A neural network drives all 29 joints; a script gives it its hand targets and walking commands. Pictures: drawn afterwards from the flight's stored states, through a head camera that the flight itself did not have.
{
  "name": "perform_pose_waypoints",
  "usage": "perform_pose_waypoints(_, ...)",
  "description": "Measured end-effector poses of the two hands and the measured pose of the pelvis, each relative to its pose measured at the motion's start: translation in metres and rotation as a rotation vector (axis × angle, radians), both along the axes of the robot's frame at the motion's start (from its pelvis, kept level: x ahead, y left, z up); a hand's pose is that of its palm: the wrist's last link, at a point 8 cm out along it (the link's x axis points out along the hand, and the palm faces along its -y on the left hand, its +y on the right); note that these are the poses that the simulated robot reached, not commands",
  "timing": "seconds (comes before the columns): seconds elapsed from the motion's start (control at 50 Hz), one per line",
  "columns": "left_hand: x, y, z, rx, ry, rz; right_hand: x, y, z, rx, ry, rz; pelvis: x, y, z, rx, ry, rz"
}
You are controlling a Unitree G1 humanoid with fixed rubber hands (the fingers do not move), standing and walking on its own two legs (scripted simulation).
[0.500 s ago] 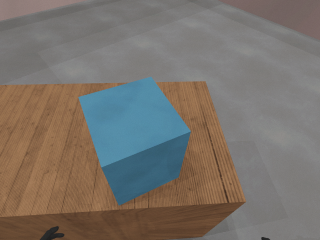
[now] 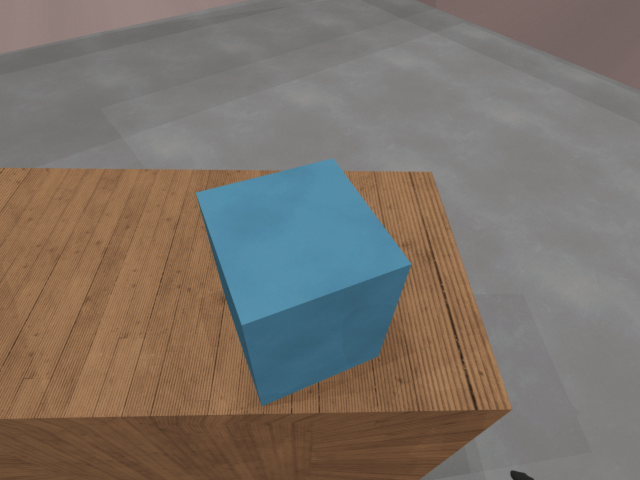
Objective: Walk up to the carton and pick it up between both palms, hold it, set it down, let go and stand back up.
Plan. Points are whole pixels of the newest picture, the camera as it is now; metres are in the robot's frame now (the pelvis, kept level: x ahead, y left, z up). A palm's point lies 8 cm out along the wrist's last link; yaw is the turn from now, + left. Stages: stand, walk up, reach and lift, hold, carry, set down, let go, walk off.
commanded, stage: walk up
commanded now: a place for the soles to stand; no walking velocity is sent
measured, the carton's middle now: (297, 283) +0.38 +0.04 +0.00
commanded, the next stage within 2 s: reach and lift in 0.46 s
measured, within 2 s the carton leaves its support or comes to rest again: neither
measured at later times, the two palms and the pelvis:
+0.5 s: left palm out of the picture +0.08 +0.30 -0.12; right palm out of the picture +0.10 -0.30 -0.12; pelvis +0.00 +0.00 +0.00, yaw +1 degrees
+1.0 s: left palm (126, 464) +0.17 +0.25 -0.09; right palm (555, 461) +0.17 -0.31 -0.09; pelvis +0.02 -0.03 -0.01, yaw +0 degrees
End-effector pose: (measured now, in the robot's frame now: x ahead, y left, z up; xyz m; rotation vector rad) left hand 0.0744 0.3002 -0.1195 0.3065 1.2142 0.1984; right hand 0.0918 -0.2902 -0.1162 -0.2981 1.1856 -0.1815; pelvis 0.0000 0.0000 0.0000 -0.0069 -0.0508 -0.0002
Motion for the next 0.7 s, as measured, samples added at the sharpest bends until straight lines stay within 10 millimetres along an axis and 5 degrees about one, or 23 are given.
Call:
perform_pose_waypoints(0.2,-0.011,0.004,-0.001,0.005,0.021,0.011,0.004,-0.002,0.001,-0.006,-0.005,0.004,0.000,0.002,0.000,-0.001,0.001,0.005)
perform_pose_waypoints(0.5,0.002,0.001,0.004,0.014,-0.015,0.018,0.006,-0.006,0.000,-0.004,-0.013,0.008,0.003,-0.003,-0.001,0.001,0.006,0.010)
perform_pose_waypoints(0.6,0.050,-0.006,0.000,0.057,0.002,0.002,0.037,-0.001,-0.006,0.024,-0.129,0.044,-0.008,-0.008,-0.018,-0.002,0.008,0.004)
perform_pose_waypoints(0.7,0.100,-0.034,0.009,0.054,-0.055,-0.051,0.059,0.007,-0.007,0.068,-0.206,0.069,-0.007,-0.012,-0.026,-0.007,-0.015,-0.011)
